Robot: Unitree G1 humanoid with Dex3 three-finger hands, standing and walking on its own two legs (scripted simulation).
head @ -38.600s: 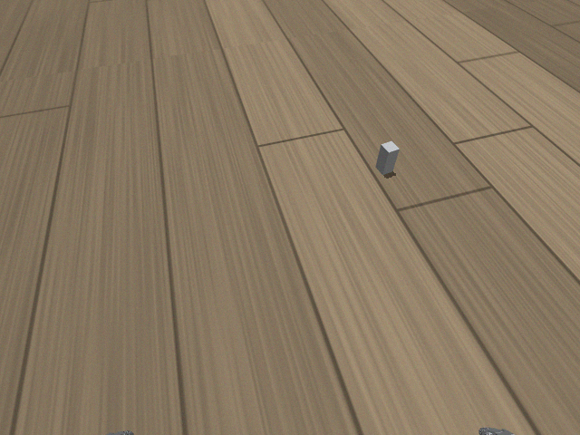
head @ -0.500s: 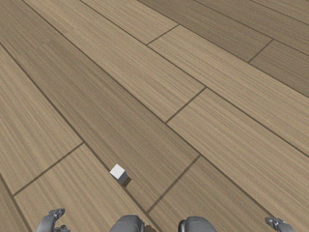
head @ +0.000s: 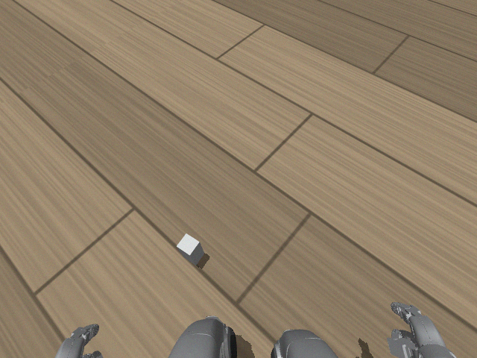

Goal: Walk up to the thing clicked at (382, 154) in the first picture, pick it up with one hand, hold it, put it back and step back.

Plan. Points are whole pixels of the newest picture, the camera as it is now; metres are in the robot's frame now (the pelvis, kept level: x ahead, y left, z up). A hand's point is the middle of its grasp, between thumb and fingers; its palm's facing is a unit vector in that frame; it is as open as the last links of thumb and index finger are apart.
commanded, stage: step back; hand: left
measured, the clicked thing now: (191, 249) +0.48 +0.23 -0.68
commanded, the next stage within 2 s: none
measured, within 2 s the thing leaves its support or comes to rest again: neither
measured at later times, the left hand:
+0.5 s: hand out of the picture -0.03 +0.29 -0.14, palm faces +0.06 -0.94 -0.34, open 7.4 cm
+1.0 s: hand out of the picture -0.22 +0.23 -0.12, palm faces +0.01 -0.90 -0.43, open 7.4 cm
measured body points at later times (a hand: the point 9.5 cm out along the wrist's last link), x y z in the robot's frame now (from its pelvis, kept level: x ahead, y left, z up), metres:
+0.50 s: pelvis -0.13 +0.02 +0.01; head -0.07 +0.05 +0.46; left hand -0.03 +0.33 -0.12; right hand -0.03 -0.29 -0.09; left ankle -0.11 +0.13 -0.72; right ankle -0.12 -0.13 -0.64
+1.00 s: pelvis -0.29 -0.04 +0.01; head -0.24 -0.06 +0.46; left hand -0.22 +0.28 -0.09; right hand -0.20 -0.36 -0.12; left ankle -0.30 +0.11 -0.65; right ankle -0.26 -0.15 -0.72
